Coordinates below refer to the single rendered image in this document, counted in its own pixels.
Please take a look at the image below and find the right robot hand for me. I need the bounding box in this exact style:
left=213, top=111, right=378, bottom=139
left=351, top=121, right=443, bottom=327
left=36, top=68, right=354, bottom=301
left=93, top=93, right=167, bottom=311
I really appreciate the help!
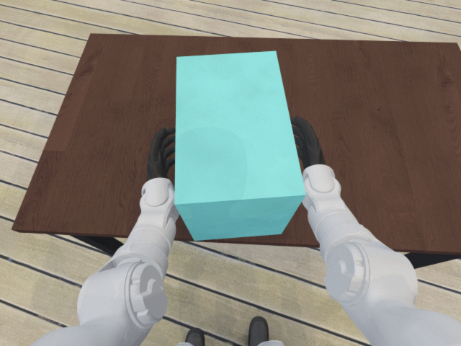
left=290, top=116, right=326, bottom=170

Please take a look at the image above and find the robot left foot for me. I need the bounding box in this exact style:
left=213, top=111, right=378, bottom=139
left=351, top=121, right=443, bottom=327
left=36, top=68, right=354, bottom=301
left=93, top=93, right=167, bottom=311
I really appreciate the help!
left=185, top=328, right=205, bottom=346

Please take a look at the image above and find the table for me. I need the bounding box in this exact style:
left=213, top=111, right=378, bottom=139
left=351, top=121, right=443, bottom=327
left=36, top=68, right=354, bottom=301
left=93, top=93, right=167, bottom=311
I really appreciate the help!
left=12, top=33, right=461, bottom=269

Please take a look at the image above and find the carton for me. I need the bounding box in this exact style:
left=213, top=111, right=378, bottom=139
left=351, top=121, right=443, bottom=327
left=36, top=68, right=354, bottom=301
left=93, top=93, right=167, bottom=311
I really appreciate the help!
left=174, top=51, right=306, bottom=241

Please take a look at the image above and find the robot left forearm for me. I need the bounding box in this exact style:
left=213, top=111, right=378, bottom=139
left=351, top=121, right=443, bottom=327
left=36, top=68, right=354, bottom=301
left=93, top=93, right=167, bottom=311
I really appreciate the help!
left=77, top=177, right=179, bottom=323

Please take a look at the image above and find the robot right upper arm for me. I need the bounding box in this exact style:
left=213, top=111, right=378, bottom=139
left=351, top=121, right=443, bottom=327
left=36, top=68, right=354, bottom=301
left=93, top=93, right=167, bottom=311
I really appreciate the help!
left=324, top=241, right=461, bottom=346

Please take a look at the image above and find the left robot hand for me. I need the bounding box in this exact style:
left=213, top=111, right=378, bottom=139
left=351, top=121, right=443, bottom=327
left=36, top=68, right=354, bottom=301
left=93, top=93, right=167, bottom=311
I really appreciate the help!
left=147, top=127, right=176, bottom=181

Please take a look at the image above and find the robot right forearm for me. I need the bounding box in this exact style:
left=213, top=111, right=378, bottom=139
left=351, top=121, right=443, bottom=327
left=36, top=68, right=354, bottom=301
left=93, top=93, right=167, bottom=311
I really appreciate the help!
left=302, top=164, right=418, bottom=297

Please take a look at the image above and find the robot foot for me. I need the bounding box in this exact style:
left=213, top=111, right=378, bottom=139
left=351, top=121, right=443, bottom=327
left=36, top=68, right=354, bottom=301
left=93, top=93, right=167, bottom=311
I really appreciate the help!
left=249, top=316, right=269, bottom=346
left=185, top=328, right=205, bottom=346

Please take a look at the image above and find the robot left upper arm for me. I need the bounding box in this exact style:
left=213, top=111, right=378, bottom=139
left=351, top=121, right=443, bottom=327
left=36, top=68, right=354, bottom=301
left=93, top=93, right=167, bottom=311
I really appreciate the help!
left=30, top=262, right=168, bottom=346

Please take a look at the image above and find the robot right foot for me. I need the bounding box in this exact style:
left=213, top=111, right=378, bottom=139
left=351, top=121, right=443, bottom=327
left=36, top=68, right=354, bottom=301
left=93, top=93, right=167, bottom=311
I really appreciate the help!
left=249, top=316, right=269, bottom=346

